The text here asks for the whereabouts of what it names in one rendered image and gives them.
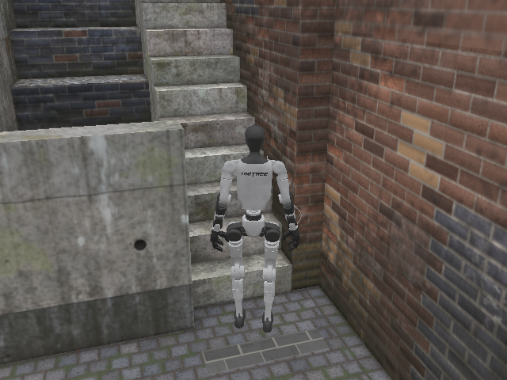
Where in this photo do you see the left robot upper arm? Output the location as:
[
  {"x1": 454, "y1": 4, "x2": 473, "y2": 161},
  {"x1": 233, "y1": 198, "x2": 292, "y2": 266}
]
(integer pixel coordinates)
[{"x1": 219, "y1": 160, "x2": 238, "y2": 204}]

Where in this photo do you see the left robot shin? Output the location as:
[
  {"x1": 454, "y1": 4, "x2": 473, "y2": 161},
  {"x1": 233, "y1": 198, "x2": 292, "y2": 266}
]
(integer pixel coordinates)
[{"x1": 231, "y1": 266, "x2": 243, "y2": 317}]

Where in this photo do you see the right robot hand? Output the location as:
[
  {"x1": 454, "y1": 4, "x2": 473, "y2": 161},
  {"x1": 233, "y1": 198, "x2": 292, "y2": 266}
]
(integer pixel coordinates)
[{"x1": 282, "y1": 228, "x2": 300, "y2": 251}]

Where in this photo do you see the robot head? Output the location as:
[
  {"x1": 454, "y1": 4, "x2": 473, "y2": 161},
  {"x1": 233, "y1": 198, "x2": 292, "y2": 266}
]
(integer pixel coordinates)
[{"x1": 241, "y1": 125, "x2": 268, "y2": 164}]

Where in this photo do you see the robot left forearm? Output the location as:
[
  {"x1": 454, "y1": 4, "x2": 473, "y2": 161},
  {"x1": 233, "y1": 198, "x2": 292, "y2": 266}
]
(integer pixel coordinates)
[{"x1": 212, "y1": 193, "x2": 227, "y2": 232}]

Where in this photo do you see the robot right forearm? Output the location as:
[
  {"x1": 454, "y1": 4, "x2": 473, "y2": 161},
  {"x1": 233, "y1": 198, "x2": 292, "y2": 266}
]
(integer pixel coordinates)
[{"x1": 283, "y1": 193, "x2": 298, "y2": 230}]

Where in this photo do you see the left robot hand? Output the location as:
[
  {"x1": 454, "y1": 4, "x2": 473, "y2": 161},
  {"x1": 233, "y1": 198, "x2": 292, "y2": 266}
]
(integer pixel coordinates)
[{"x1": 210, "y1": 230, "x2": 229, "y2": 252}]

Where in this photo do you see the right robot upper arm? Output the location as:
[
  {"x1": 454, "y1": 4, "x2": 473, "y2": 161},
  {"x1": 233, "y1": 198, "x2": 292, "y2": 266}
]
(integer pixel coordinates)
[{"x1": 271, "y1": 160, "x2": 291, "y2": 204}]

